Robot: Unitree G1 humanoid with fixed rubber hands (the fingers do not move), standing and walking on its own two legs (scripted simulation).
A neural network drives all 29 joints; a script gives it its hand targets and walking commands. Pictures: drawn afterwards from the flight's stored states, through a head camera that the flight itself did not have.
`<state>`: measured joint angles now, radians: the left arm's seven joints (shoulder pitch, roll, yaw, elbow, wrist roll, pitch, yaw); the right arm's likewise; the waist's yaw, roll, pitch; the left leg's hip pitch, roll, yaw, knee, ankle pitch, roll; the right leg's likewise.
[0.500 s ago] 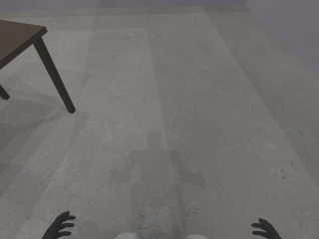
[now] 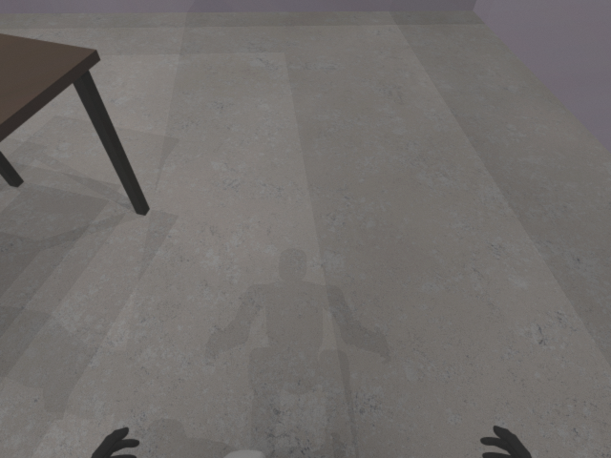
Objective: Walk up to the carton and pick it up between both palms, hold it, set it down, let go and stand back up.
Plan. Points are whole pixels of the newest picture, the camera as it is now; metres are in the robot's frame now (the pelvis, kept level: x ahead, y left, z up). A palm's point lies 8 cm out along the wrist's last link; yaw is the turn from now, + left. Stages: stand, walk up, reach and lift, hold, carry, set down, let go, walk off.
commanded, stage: stand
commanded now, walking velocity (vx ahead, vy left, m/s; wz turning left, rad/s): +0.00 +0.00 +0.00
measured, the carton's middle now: out of the picture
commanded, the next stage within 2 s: walk up in 1.68 s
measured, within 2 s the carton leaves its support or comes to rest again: neither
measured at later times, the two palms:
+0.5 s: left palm out of the picture +0.09 +0.29 -0.09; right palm out of the picture +0.08 -0.28 -0.09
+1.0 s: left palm out of the picture +0.06 +0.28 -0.10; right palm out of the picture +0.06 -0.29 -0.09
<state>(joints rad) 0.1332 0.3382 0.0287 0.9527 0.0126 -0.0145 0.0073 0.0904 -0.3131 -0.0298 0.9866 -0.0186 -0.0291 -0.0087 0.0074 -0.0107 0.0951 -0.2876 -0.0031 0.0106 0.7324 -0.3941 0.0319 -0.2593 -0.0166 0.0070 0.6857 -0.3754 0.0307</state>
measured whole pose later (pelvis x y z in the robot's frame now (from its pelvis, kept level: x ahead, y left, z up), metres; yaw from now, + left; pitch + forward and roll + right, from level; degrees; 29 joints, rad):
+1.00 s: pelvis -0.01 +0.00 +0.03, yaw +0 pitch -4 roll +0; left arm 0.13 0.33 0.01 1.09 0.01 -0.02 0.00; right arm 0.10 -0.31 -0.02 1.13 -0.01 -0.02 0.00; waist 0.00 -0.02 0.07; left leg -0.12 -0.02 0.02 0.38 -0.19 0.02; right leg -0.12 -0.03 0.01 0.38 -0.19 0.03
